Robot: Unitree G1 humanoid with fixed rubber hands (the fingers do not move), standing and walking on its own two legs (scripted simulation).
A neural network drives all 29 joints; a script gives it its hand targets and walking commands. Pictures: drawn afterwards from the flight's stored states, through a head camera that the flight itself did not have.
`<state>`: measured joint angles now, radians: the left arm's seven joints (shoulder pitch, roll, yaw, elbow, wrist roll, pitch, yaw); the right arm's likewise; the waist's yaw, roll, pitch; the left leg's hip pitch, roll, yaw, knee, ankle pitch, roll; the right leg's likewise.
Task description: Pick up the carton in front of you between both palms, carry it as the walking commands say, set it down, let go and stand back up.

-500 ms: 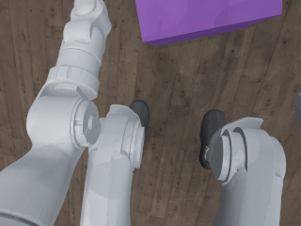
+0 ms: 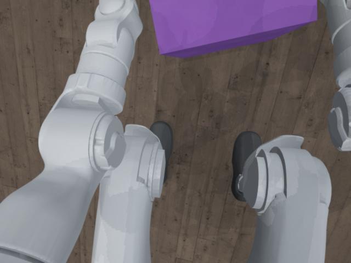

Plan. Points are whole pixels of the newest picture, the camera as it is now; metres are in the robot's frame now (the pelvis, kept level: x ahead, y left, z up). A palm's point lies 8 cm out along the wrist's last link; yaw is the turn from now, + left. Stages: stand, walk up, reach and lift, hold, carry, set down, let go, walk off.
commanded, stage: reach and lift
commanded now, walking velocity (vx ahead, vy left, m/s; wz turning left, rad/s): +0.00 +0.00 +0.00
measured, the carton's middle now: out of the picture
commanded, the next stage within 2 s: none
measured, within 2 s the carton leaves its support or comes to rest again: leaves its support in 0.28 s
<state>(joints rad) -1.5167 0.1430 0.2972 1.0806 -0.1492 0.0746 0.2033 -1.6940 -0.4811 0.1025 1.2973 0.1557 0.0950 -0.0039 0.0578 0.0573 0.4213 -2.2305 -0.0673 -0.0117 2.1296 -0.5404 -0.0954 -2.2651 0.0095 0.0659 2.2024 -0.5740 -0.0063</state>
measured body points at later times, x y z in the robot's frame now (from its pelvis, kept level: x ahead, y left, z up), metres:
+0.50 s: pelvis +0.01 +0.00 +0.01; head +0.35 -0.06 +0.30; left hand +0.55 +0.11 -0.11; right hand +0.57 -0.19 -0.12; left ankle +0.13 +0.14 -0.34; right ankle +0.11 -0.12 -0.34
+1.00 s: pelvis +0.00 +0.01 +0.13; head +0.27 -0.04 +0.49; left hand +0.52 +0.11 +0.07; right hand +0.51 -0.19 +0.05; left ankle +0.13 +0.14 -0.34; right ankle +0.11 -0.12 -0.34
